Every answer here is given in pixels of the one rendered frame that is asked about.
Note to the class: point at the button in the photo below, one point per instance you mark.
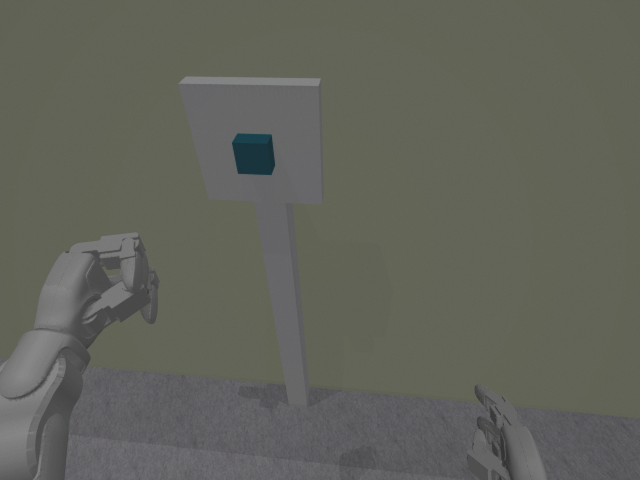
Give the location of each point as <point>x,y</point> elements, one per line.
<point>254,154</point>

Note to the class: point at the panel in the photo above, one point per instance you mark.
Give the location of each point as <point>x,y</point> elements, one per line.
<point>290,109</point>

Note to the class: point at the left robot forearm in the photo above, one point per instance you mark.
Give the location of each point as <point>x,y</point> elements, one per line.
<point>39,386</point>

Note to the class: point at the left robot hand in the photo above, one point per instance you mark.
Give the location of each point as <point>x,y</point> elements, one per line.
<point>78,297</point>

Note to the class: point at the right robot hand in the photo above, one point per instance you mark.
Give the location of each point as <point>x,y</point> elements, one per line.
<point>515,454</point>

